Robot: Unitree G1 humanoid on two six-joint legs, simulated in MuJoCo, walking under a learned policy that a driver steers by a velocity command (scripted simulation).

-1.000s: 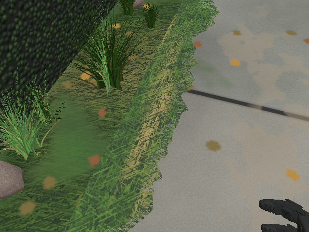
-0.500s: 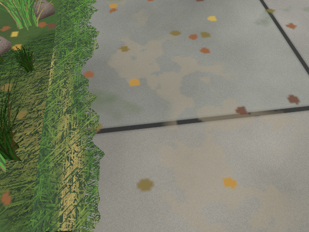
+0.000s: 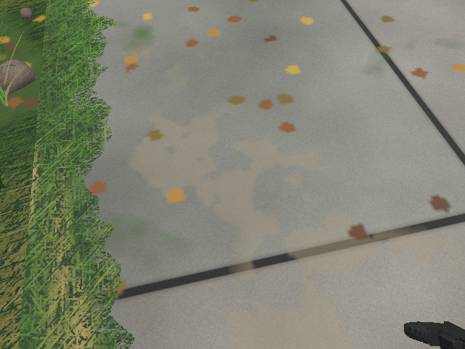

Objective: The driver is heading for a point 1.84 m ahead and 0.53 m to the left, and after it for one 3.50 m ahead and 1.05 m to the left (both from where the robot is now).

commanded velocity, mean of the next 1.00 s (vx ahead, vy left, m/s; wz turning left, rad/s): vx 0.42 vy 0.00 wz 0.42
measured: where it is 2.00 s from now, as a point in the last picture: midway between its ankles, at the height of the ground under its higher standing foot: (203, 254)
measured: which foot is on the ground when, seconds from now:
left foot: up 0.00-0.02, down 0.04-0.54, up 0.56-0.98, down 1.00-1.00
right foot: down 0.00-0.04, up 0.06-0.52, down 0.54-1.00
